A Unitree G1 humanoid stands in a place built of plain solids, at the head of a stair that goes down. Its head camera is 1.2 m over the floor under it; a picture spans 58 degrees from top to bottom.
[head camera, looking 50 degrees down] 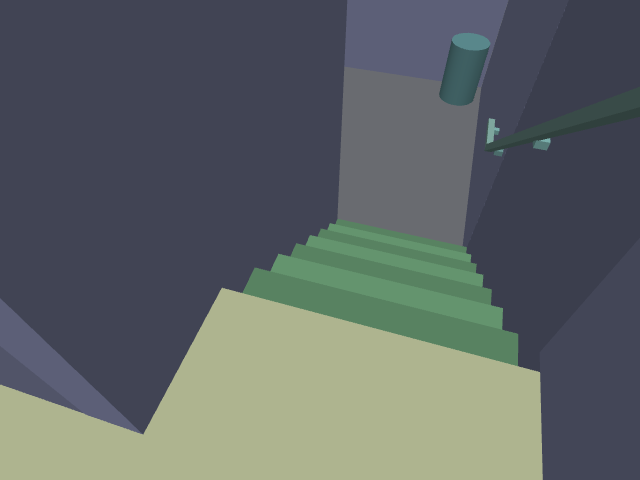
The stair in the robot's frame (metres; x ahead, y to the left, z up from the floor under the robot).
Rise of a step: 0.19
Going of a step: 0.23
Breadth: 1.00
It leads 17 degrees to the right of straight ahead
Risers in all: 8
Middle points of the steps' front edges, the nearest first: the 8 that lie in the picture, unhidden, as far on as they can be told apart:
0.66 -0.15 0.00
0.87 -0.22 -0.18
1.09 -0.29 -0.37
1.31 -0.35 -0.56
1.53 -0.42 -0.74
1.74 -0.48 -0.93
1.96 -0.55 -1.12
2.18 -0.62 -1.31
